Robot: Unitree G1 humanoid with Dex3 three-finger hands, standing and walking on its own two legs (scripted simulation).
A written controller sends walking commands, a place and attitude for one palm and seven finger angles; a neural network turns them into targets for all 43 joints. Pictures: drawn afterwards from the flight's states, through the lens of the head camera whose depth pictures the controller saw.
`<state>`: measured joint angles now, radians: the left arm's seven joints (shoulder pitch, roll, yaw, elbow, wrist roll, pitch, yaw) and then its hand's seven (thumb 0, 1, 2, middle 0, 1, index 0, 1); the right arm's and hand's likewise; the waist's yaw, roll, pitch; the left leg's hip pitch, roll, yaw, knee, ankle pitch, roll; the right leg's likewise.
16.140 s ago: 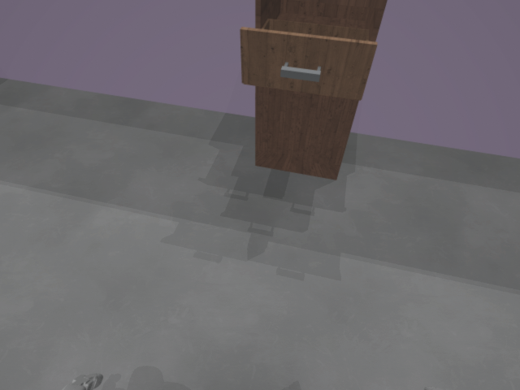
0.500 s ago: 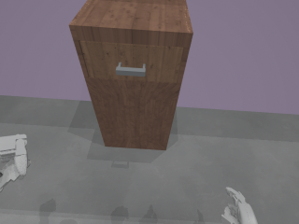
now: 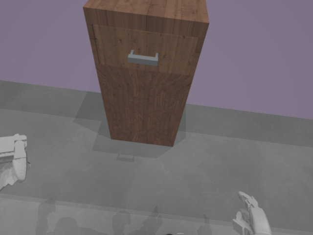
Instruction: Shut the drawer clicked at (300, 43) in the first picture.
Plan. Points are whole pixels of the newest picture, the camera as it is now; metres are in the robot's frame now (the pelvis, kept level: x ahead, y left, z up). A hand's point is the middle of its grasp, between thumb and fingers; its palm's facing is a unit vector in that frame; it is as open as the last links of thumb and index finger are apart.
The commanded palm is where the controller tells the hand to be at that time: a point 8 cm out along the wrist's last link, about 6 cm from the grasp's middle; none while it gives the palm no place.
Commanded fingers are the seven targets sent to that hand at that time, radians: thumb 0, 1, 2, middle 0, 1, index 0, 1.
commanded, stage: step back with the hand held close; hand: left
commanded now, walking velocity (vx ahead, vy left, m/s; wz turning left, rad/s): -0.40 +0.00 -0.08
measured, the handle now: (143, 56) +0.77 +0.07 +0.00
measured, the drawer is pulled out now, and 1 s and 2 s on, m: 0.00 0.00 0.00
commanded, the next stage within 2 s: stop stepping back and stand still in 0.12 s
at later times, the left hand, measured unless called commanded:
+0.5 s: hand out of the picture +0.11 +0.19 +0.18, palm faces +0.26 -0.83 -0.50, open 3.2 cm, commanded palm +0.05 +0.24 +0.19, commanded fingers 0.00 0.90 0.90 -1.40 -1.60 -1.40 -1.60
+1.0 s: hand out of the picture +0.09 +0.22 +0.17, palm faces +0.32 -0.85 -0.42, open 3.2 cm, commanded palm none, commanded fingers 0.00 0.90 0.90 -1.40 -1.60 -1.40 -1.60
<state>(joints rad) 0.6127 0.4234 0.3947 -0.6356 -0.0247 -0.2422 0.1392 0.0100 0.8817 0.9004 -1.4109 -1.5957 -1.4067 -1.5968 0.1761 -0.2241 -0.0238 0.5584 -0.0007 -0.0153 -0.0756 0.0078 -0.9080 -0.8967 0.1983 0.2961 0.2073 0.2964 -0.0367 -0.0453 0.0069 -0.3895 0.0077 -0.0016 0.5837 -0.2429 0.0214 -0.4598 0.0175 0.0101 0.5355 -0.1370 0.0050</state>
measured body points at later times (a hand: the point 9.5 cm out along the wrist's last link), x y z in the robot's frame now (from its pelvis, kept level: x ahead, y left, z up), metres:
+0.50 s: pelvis -0.11 -0.03 +0.02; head -0.09 -0.03 +0.47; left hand +0.09 +0.24 +0.20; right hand +0.02 -0.29 -0.07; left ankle -0.10 +0.09 -0.70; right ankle -0.12 -0.11 -0.73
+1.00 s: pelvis -0.12 +0.00 +0.01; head -0.12 +0.00 +0.46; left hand +0.07 +0.26 +0.19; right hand +0.02 -0.23 -0.08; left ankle -0.12 +0.10 -0.73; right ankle -0.12 -0.11 -0.73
